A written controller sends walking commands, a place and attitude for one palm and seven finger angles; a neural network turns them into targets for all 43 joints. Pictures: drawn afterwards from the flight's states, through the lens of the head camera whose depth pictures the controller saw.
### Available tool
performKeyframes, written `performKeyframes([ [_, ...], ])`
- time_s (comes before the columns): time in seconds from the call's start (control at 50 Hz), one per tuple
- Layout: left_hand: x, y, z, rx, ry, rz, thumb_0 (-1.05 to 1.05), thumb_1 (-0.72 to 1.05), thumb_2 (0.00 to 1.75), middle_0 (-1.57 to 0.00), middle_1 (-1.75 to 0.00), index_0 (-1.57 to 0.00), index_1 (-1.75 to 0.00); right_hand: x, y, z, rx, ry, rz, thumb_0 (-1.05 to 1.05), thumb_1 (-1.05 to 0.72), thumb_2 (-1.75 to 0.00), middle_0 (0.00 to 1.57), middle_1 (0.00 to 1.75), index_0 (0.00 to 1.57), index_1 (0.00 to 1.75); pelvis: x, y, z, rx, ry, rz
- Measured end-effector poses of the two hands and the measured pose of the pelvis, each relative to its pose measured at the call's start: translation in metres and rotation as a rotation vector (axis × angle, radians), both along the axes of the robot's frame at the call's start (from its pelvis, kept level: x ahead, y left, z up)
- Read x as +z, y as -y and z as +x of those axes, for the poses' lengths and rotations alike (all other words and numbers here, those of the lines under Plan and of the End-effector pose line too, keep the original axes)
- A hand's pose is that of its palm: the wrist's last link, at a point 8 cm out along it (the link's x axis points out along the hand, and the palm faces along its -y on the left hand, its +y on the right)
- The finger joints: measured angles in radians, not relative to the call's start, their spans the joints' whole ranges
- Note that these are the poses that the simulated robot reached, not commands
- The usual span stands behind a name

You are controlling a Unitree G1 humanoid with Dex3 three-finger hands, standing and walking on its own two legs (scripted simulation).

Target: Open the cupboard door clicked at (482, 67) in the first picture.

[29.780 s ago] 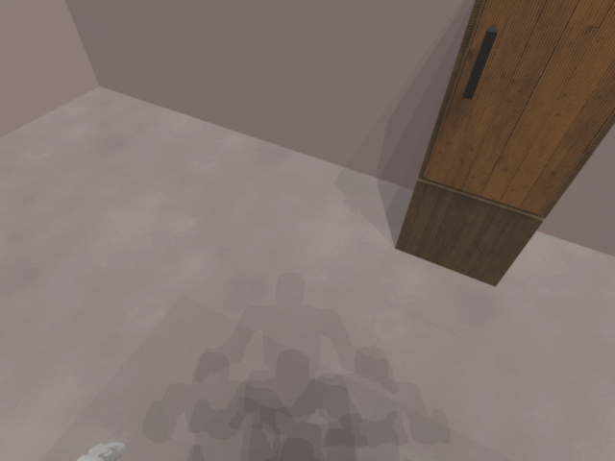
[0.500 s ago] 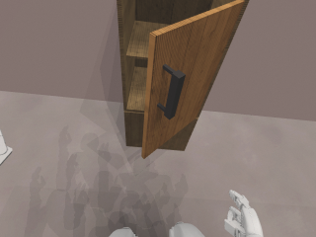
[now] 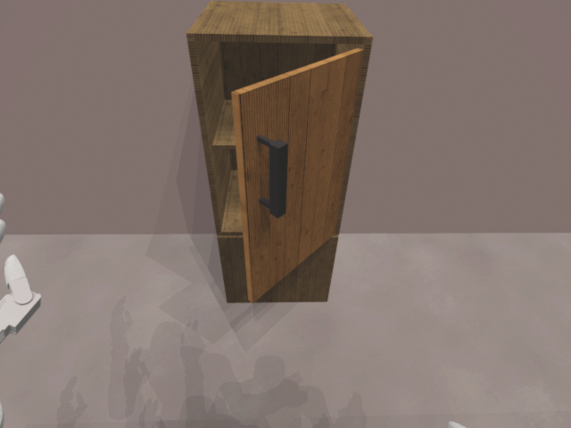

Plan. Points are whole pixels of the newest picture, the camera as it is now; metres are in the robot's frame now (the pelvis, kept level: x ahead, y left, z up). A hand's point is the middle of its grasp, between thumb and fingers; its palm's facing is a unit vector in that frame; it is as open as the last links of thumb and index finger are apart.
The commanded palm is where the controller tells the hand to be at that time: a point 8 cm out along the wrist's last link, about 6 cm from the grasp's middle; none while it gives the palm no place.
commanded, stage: stop stepping back and stand still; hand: left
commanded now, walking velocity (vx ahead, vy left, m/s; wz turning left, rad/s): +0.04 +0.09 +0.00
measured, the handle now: (270, 176) +0.57 +0.08 +0.08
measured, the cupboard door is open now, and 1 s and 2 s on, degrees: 46 46 46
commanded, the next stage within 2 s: let the arm hang, fingers relaxed in 0.50 s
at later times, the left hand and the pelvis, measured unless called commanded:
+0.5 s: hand (50, 338) +0.16 +0.26 +0.15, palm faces +0.50 -0.75 -0.43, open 7.4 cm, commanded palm +0.11 +0.29 +0.18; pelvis -0.03 -0.01 +0.01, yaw +0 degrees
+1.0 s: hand out of the picture -0.07 +0.19 -0.17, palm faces +0.02 -0.99 -0.15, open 7.2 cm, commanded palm none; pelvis -0.08 +0.01 +0.01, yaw +2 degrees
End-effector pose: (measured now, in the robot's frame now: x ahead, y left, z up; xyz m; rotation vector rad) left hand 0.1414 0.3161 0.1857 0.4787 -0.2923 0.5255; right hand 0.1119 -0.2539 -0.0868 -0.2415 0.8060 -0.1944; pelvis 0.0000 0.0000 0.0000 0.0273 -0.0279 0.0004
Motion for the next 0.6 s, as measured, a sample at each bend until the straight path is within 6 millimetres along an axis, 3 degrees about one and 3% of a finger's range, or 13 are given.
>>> performKeyframes([
  [0.06, -0.018, 0.003, 0.015, -0.033, 0.011, -0.062, 0.01, 0.89, 0.9, -0.2, -0.31, -0.21, -0.31, -0.001, 0.007, -0.002, -0.022, 0.02, -0.033, 0.01, -0.9, -0.9, 0.2, 0.3, 0.2, 0.3, -0.009, -0.004, -0.005, 0.009, 0.011, 0.003],
  [0.12, -0.022, 0.017, 0.022, -0.113, -0.009, -0.051, 0.02, 0.89, 0.9, -0.2, -0.31, -0.21, -0.3, 0.007, 0.005, -0.003, -0.035, 0.077, -0.027, 0.01, -0.91, -0.9, 0.2, 0.3, 0.2, 0.3, -0.011, -0.005, -0.018, -0.009, 0.022, 0.016],
  [0.22, 0.011, 0.039, 0.003, -0.225, -0.029, 0.126, 0.02, 0.89, 0.9, -0.21, -0.31, -0.21, -0.31, 0.014, -0.011, -0.012, -0.019, 0.123, 0.03, 0.01, -0.91, -0.9, 0.2, 0.3, 0.2, 0.3, -0.005, 0.002, -0.033, -0.01, 0.017, 0.009],
  [0.32, 0.033, 0.035, -0.028, -0.131, -0.073, 0.254, 0.01, 0.89, 0.9, -0.21, -0.31, -0.22, -0.31, -0.004, -0.022, -0.017, 0.019, 0.073, 0.109, 0.01, -0.9, -0.9, 0.2, 0.3, 0.2, 0.3, -0.003, 0.011, -0.038, 0.008, 0.005, -0.022],
  [0.42, 0.012, 0.023, -0.041, 0.013, -0.148, 0.11, 0.01, 0.89, 0.9, -0.21, -0.31, -0.22, -0.31, -0.014, -0.021, -0.021, 0.042, -0.014, 0.132, 0.01, -0.9, -0.9, 0.21, 0.3, 0.2, 0.3, 0.008, 0.014, -0.035, -0.025, -0.014, -0.007],
  [0.52, -0.022, 0.027, -0.021, 0.014, -0.167, -0.045, 0.01, 0.89, 0.9, -0.2, -0.31, -0.21, -0.31, -0.004, -0.01, -0.013, 0.057, -0.005, 0.061, 0.01, -0.9, -0.9, 0.21, 0.3, 0.2, 0.3, 0.01, 0.013, -0.034, 0.002, -0.009, -0.007],
  [0.6, -0.019, 0.038, -0.005, -0.098, -0.109, -0.052, 0.02, 0.89, 0.9, -0.21, -0.31, -0.21, -0.31, 0.012, -0.003, 0.0, 0.039, 0.049, 0.001, 0.01, -0.9, -0.9, 0.21, 0.3, 0.2, 0.3, 0.005, 0.008, -0.037, 0.004, 0.005, -0.025],
])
